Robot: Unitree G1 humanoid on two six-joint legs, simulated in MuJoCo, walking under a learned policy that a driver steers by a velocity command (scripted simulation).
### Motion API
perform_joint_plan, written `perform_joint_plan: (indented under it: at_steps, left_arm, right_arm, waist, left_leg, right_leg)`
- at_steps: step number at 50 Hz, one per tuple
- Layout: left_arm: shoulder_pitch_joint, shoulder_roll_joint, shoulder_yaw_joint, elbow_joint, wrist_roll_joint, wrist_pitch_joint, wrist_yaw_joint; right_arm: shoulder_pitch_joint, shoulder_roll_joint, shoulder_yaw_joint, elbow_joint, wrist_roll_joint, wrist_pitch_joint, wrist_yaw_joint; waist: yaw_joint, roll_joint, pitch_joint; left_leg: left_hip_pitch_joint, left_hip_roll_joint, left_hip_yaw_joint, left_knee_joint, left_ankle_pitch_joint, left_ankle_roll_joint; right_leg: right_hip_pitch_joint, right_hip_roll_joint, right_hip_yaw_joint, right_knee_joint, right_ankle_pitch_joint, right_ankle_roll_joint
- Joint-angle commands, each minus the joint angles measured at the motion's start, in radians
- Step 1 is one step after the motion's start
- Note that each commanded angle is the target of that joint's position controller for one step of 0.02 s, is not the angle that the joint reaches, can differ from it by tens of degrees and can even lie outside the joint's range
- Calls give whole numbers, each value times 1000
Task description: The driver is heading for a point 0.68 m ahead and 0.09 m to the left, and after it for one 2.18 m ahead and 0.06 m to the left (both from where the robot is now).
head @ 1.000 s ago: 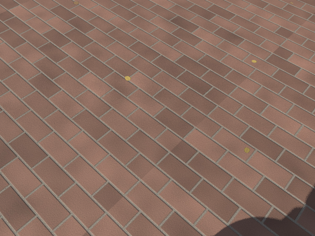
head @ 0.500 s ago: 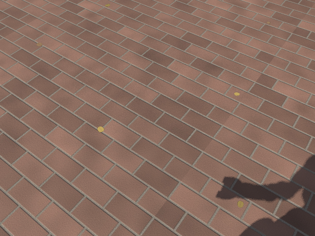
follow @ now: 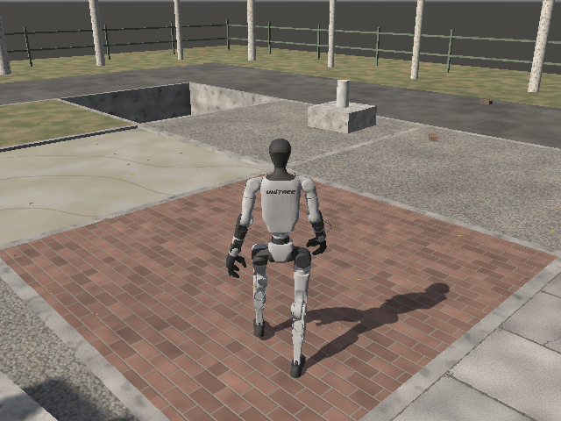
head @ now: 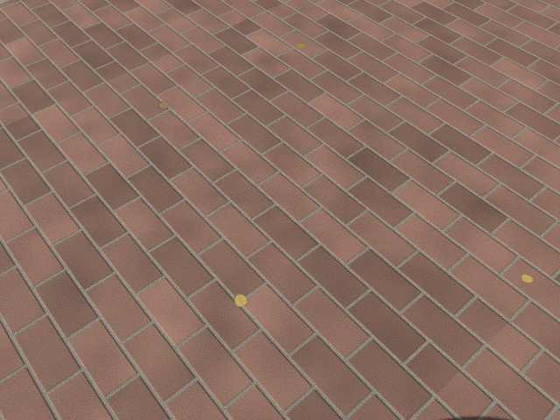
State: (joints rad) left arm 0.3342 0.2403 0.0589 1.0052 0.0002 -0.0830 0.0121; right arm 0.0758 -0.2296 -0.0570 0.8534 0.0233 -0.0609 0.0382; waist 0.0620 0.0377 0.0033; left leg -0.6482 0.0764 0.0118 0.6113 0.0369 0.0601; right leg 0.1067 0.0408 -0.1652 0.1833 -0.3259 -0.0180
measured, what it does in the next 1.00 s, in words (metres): walks ahead: left foot, then right foot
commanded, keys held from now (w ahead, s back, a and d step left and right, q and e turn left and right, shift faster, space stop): w+q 0.36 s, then w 0.38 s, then e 0.26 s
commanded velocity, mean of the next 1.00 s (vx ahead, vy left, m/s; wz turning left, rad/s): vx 0.45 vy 0.00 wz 0.24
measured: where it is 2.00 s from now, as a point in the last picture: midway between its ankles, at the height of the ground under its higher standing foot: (269, 359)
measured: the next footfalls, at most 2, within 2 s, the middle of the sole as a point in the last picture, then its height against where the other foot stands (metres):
left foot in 0.08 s outside the picture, level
right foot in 0.58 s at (321, 396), level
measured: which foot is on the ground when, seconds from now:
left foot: up 0.00-0.06, down 0.08-0.60, up 0.62-1.00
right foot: down 0.00-0.10, up 0.12-0.56, down 0.58-1.00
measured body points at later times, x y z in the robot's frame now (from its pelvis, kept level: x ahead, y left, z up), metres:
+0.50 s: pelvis +0.29 +0.04 +0.01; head +0.32 +0.06 +0.46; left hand +0.45 +0.33 -0.09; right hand +0.40 -0.23 -0.11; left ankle +0.19 +0.11 -0.73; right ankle +0.51 -0.06 -0.70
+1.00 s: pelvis +0.54 +0.09 +0.01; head +0.58 +0.10 +0.45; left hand +0.47 +0.36 -0.12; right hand +0.82 -0.08 -0.08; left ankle +0.65 +0.25 -0.71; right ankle +0.51 -0.04 -0.73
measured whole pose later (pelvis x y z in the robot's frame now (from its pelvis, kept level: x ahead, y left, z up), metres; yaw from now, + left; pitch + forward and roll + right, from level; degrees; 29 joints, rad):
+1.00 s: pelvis +0.54 +0.09 +0.01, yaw +13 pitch +3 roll -1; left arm 0.36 0.27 0.06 0.89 -0.03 -0.04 0.01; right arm 0.04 -0.25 -0.05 0.70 0.00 -0.07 0.00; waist 0.09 0.03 0.03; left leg -0.52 0.01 -0.08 0.51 -0.01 -0.01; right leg -0.13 0.06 0.06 0.39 -0.30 -0.03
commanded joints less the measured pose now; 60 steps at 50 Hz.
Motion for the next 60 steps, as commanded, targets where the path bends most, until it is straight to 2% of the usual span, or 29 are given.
perform_joint_plan:
  at_steps: [1,3,4,5,6,7,8,9,10,14,20,25,28,29,30,31,32,34,35,42,47,50,51,52,53,54,55,56,60]
  left_arm:
    - [7,186,40,-38,-8,15,14]
    - [-27,209,46,-58,-8,33,25]
    - [-32,202,40,-75,-6,33,29]
    - [43,95,7,-117,21,10,16]
    - [36,67,-13,-139,5,-38,-4]
    - [-79,148,11,-165,-34,-70,-18]
    - [-134,152,10,-182,-44,-83,-20]
    - [-147,147,15,-176,-25,-82,-12]
    - [-140,157,27,-172,-8,-69,-4]
    - [-150,117,29,-205,14,-23,5]
    - [-357,79,11,-274,4,-31,-10]
    - [-413,124,15,-310,-2,-54,-36]
    - [-277,166,33,-280,1,-67,-36]
    - [-136,205,48,-253,14,-71,-32]
    - [25,287,71,-229,24,-67,-29]
    - [103,266,72,-183,-1,-52,-38]
    - [64,193,48,-195,-22,-47,-40]
    - [-66,142,27,-221,-2,-31,-37]
    - [-98,121,18,-226,6,-32,-38]
    - [-80,183,30,-193,-6,-16,-19]
    - [-2,202,40,-170,-28,26,0]
    - [-49,199,43,-195,-34,43,14]
    - [-51,172,37,-208,-29,43,14]
    - [-62,113,18,-245,-6,38,12]
    - [133,46,-2,-230,-1,33,7]
    - [152,146,16,-217,-20,44,6]
    - [67,192,35,-227,-28,63,13]
    - [24,187,40,-235,-27,85,22]
    - [21,138,43,-264,-17,140,34]
  right_arm:
    - [-110,-79,-16,-118,0,-17,24]
    - [79,-144,-52,-88,0,-12,26]
    - [245,-213,-86,-51,1,-9,13]
    - [345,-324,-114,-38,-3,-4,-5]
    - [352,-307,-98,-51,-4,-10,-3]
    - [338,-233,-78,-51,-14,-13,-6]
    - [272,-189,-67,-63,-11,-18,-9]
    - [195,-162,-57,-84,-9,-19,-8]
    - [143,-135,-47,-103,-15,-20,-9]
    - [152,-176,-54,-119,-14,-24,-29]
    - [244,-186,-56,-101,-5,-13,-51]
    - [312,-175,-50,-65,-7,-6,-54]
    - [289,-179,-49,-72,-12,4,-56]
    - [269,-150,-36,-89,-17,2,-53]
    - [353,-102,-19,-102,-16,-8,-52]
    - [418,-87,-8,-91,0,-19,-51]
    - [344,-172,-24,-100,13,-26,-47]
    - [184,-171,-25,-142,-3,-30,-43]
    - [175,-164,-30,-145,-16,-27,-44]
    - [117,-68,-4,-174,-36,-22,-51]
    - [-16,-97,-11,-210,-23,-16,-46]
    - [47,-143,-31,-196,-31,-27,-43]
    - [94,-174,-42,-185,-42,-33,-48]
    - [184,-245,-57,-187,-64,-32,-62]
    - [185,-257,-55,-200,-66,-11,-65]
    - [186,-207,-49,-203,-44,8,-58]
    - [146,-161,-36,-211,-35,17,-59]
    - [91,-143,-28,-209,-34,24,-62]
    - [-22,-155,-32,-201,-57,32,-66]
  waist:
    - [-22,-113,59]
    - [-132,-137,-61]
    - [-210,-95,-150]
    - [-172,133,-277]
    - [-149,178,-400]
    - [-184,102,-311]
    - [-162,44,-197]
    - [-114,-42,-121]
    - [-76,-47,-80]
    - [-37,-3,-39]
    - [-121,49,-5]
    - [-142,62,10]
    - [-61,84,-39]
    - [4,55,-156]
    - [20,-118,-316]
    - [19,-352,-375]
    - [36,-226,-238]
    - [3,-81,-34]
    - [-25,-88,-11]
    - [-62,-114,-35]
    - [-21,-144,-50]
    - [-77,-153,-71]
    - [-93,-121,-105]
    - [-119,10,-218]
    - [-50,242,-354]
    - [-71,202,-390]
    - [-81,121,-281]
    - [-69,82,-206]
    - [-19,127,-85]
  left_leg:
    - [-10,-44,64,-17,-131,40]
    - [255,-125,115,-37,-172,86]
    - [536,-110,33,-76,-127,132]
    - [927,145,-417,-89,-150,280]
    - [1090,288,-865,-282,-243,399]
    - [1044,241,-729,-301,-243,326]
    - [899,199,-572,-303,-180,282]
    - [728,156,-463,-319,-94,254]
    - [601,123,-391,-344,-21,237]
    - [413,73,-299,-403,69,243]
    - [388,12,-238,-388,-70,161]
    - [563,95,-329,-290,-56,150]
    - [613,76,-330,-150,200,116]
    - [541,22,-283,37,227,88]
    - [239,-100,-183,373,-15,16]
    - [-9,-177,-153,619,-598,-25]
    - [-127,-119,-208,705,-586,-17]
    - [-129,-30,-130,642,-430,-14]
    - [-85,5,-123,574,-381,-15]
    - [109,-17,-34,173,-182,-85]
    - [183,-92,-53,-45,-39,-90]
    - [311,-90,-72,-183,6,-55]
    - [433,-45,-85,-234,128,-24]
    - [665,148,-229,-171,479,49]
    - [893,398,-447,-102,748,213]
    - [837,397,-510,-163,489,242]
    - [755,322,-420,-199,281,206]
    - [655,271,-347,-237,130,176]
    - [344,189,-138,-359,-69,169]
  right_leg:
    - [39,-323,24,109,831,-109]
    - [6,-299,-17,386,1100,-75]
    - [-161,-258,-29,634,970,-37]
    - [-569,-123,-17,1021,328,23]
    - [-810,27,188,1228,-255,34]
    - [-915,-46,277,1256,-195,4]
    - [-923,-93,260,1190,-105,-15]
    - [-865,-131,250,1096,-47,-12]
    - [-787,-158,247,1020,-14,-4]
    - [-709,-157,220,831,84,55]
    - [-639,-79,198,404,445,68]
    - [-656,-74,212,304,368,18]
    - [-477,-39,169,241,286,-44]
    - [-248,-113,235,284,331,-99]
    - [136,-312,531,303,303,-228]
    - [282,-444,882,167,93,-320]
    - [199,-421,867,125,-94,-278]
    - [-79,-341,632,70,0,-223]
    - [-158,-310,571,47,85,-212]
    - [-306,-201,289,56,802,-196]
    - [-262,-189,327,148,684,-154]
    - [-259,-184,405,262,536,-110]
    - [-302,-132,390,352,469,-72]
    - [-449,-55,334,585,207,-25]
    - [-669,41,269,846,-434,24]
    - [-719,-13,281,972,-410,45]
    - [-774,-44,258,1032,-334,64]
    - [-791,-70,240,1039,-265,82]
    - [-636,-91,187,981,-107,104]
Keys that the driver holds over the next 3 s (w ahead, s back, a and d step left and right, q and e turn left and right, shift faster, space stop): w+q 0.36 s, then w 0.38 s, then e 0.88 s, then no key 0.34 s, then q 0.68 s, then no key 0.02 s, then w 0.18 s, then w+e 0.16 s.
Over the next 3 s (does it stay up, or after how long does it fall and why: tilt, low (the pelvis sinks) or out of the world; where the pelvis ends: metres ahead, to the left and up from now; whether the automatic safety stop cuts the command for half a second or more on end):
stays up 0.67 0.17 0.02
